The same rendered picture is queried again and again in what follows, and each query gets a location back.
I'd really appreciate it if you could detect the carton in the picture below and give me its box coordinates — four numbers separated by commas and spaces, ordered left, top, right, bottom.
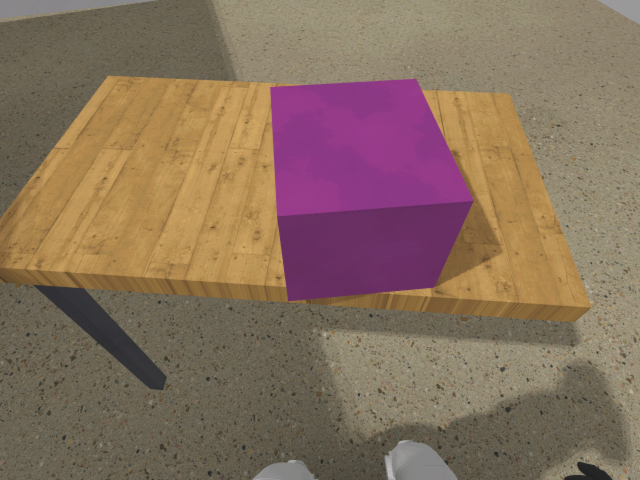
270, 79, 474, 301

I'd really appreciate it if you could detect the robot right thigh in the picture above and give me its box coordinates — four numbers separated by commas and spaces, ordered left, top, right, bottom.
384, 442, 458, 480

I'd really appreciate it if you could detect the robot left shin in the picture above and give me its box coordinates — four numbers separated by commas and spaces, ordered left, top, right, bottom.
288, 460, 311, 474

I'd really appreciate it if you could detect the table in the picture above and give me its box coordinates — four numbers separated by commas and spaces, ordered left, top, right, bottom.
0, 76, 592, 390

